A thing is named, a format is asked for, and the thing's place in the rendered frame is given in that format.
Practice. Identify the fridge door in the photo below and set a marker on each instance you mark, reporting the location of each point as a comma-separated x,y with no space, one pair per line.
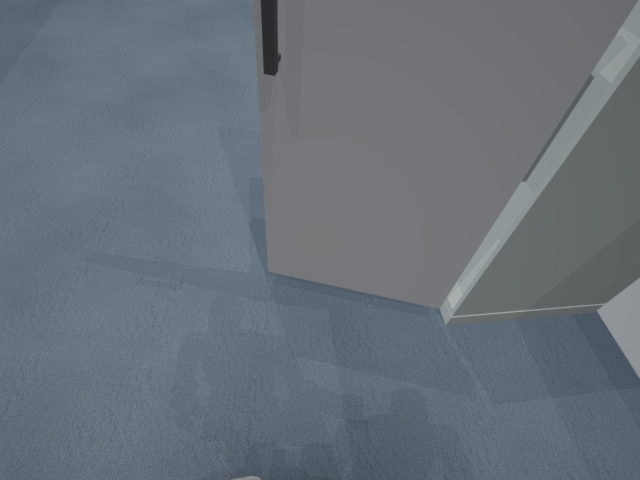
396,131

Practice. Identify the handle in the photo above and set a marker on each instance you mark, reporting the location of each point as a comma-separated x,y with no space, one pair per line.
269,16

